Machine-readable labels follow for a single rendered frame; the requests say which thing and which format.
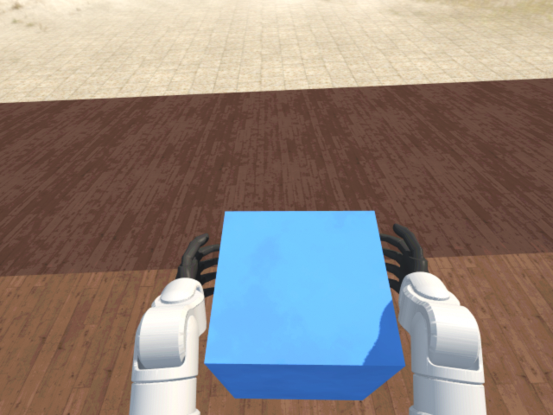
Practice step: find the robot left hand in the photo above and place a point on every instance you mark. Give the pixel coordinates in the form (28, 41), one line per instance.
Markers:
(192, 267)

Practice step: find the robot right forearm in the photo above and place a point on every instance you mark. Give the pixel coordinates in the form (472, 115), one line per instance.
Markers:
(446, 354)

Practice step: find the robot right hand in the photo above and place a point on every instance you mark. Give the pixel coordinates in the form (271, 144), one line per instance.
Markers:
(410, 256)

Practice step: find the robot left forearm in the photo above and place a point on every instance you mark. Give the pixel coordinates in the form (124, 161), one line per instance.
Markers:
(166, 351)

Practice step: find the carton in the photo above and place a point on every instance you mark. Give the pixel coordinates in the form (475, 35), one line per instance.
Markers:
(302, 307)

